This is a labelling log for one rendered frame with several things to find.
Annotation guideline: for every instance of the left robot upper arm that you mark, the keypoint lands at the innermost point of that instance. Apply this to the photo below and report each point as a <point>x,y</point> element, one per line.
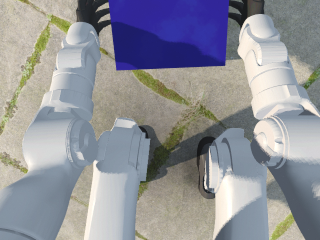
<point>56,152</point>

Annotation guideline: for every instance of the right robot upper arm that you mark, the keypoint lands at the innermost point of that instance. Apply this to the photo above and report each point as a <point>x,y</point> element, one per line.
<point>289,145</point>

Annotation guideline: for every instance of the left robot hand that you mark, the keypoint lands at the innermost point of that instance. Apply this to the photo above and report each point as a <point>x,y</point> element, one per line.
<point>86,12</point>

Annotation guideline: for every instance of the carton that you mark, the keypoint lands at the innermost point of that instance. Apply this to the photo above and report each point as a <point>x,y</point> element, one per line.
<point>163,34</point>

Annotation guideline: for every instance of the left robot forearm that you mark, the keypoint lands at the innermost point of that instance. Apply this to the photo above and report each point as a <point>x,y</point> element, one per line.
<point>73,79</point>

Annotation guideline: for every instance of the right robot hand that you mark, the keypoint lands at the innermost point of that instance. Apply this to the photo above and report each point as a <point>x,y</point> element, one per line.
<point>247,9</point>

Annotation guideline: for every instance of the robot left shin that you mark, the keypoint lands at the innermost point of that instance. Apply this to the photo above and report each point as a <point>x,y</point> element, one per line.
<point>104,137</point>

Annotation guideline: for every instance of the right robot thigh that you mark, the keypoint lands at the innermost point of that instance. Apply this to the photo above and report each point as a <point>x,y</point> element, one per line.
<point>241,210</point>

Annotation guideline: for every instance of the right robot forearm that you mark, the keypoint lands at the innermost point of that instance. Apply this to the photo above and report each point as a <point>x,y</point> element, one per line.
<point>269,71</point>

